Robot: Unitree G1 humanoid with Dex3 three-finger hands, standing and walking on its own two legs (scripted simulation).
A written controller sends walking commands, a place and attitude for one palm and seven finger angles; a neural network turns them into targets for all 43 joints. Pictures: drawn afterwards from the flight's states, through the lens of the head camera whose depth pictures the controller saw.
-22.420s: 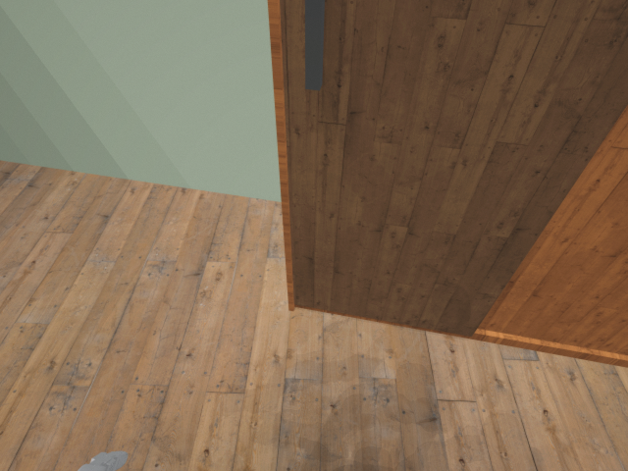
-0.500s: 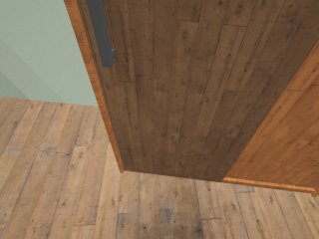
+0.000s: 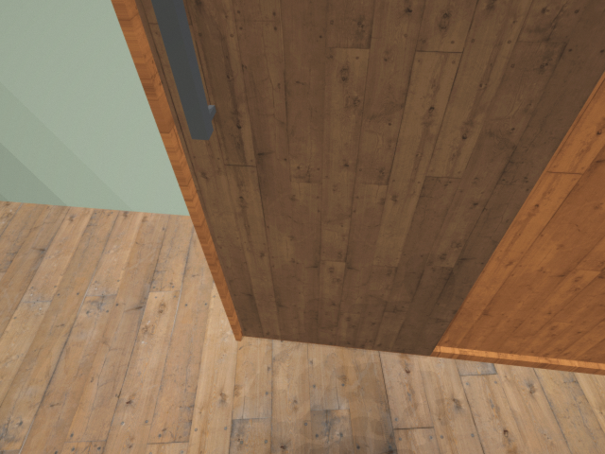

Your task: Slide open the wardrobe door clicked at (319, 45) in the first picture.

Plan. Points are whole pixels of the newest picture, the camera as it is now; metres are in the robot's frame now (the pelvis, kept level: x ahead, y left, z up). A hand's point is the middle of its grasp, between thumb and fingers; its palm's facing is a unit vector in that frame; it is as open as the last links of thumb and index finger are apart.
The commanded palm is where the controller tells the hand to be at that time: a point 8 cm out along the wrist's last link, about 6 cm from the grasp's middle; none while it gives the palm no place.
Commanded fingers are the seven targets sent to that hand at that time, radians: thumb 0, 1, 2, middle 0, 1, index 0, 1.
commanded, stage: come to a stop and stand still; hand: left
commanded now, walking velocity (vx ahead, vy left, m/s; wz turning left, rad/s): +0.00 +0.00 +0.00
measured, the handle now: (190, 58) +0.56 +0.18 +0.25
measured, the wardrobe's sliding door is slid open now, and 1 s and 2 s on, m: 0.01 0.01 0.01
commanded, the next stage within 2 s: look again from close up in 1.28 s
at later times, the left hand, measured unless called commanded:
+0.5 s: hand out of the picture +0.05 +0.19 -0.17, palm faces -0.01 -0.97 -0.24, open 7.4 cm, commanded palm none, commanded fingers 0.00 0.90 0.90 -0.20 -0.30 -0.20 -0.30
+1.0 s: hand out of the picture +0.05 +0.19 -0.16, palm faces -0.01 -0.97 -0.25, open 7.4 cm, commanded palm none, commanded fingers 0.00 0.90 0.90 -0.20 -0.30 -0.20 -0.30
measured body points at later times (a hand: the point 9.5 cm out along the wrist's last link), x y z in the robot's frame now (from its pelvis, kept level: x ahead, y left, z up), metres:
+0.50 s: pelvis +0.01 -0.01 +0.00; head +0.02 -0.01 +0.45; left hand +0.05 +0.24 -0.15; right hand +0.04 -0.26 -0.15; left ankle -0.01 +0.10 -0.74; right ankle -0.01 -0.12 -0.74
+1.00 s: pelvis +0.00 -0.02 +0.01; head +0.02 -0.02 +0.46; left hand +0.05 +0.24 -0.14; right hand +0.05 -0.27 -0.14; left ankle -0.01 +0.10 -0.74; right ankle -0.01 -0.12 -0.74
